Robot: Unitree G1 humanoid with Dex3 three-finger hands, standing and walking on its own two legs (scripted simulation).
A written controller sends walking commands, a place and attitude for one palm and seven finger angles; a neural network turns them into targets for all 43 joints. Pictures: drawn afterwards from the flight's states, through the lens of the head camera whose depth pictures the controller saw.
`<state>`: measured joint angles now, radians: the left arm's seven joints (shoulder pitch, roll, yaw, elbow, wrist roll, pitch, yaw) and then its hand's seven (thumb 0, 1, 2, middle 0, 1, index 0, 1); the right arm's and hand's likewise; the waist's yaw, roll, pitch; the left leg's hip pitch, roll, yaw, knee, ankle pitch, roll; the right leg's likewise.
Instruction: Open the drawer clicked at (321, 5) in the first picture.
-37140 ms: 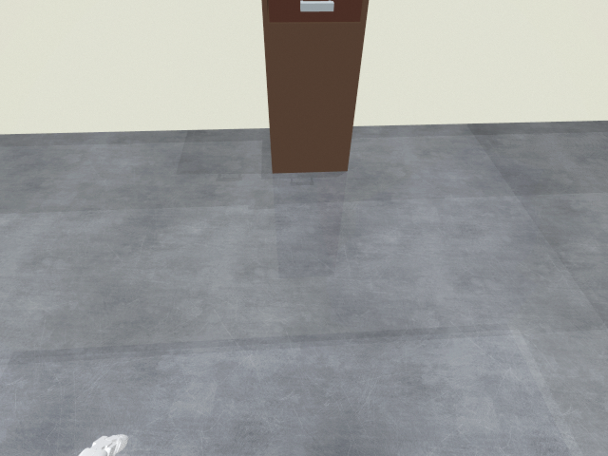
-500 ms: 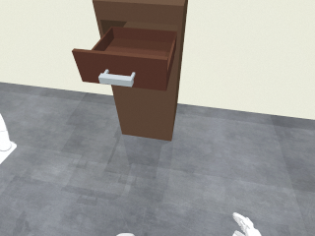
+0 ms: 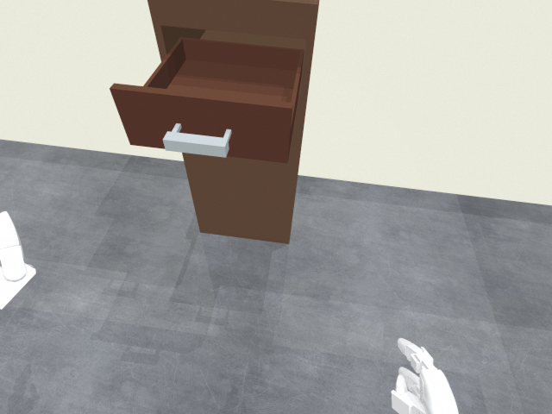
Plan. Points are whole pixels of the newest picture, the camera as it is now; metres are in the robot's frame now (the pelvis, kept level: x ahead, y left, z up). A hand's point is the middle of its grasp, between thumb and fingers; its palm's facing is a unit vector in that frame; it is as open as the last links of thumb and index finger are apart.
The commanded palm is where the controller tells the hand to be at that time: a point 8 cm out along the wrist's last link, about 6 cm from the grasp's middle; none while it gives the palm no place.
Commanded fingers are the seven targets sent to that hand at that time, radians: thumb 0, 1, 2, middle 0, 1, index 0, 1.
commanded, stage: let the arm hang, fingers relaxed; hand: left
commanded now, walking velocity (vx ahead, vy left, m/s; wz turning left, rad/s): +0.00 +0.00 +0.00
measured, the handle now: (199, 137) +0.60 +0.19 +0.05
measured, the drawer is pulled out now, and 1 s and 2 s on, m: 0.30 0.30 0.30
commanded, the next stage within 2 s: look to check the result in 1.12 s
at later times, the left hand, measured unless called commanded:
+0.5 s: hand out of the picture -0.08 +0.20 -0.17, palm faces +0.03 -0.98 -0.20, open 7.2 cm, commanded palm none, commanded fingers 0.00 0.90 0.90 -0.20 -0.30 -0.20 -0.30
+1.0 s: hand out of the picture +0.02 +0.20 -0.16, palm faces -0.01 -0.97 -0.26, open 7.4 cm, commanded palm none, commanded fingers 0.00 0.90 0.90 -0.20 -0.30 -0.20 -0.30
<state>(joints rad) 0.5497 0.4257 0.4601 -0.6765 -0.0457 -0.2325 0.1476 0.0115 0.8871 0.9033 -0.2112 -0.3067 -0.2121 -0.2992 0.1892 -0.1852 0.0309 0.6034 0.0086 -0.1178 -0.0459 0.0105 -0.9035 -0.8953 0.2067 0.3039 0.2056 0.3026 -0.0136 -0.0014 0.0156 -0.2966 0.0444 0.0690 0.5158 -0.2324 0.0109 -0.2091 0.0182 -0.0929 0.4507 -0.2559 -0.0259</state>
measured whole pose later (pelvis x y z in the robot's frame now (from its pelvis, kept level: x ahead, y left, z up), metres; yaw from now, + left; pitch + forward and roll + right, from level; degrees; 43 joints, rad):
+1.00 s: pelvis -0.02 -0.01 +0.00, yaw +0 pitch -2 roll +0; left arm 0.20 0.24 0.01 1.09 0.01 -0.01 0.01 0.00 0.91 0.90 -0.20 -0.30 -0.20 -0.30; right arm 0.24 -0.22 -0.02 1.12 -0.02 0.01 -0.01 0.00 -0.91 -0.90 0.20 0.30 0.20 0.30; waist -0.02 0.01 0.05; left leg -0.22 0.03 0.06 0.41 -0.15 0.01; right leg -0.17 0.01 -0.09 0.41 -0.21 -0.04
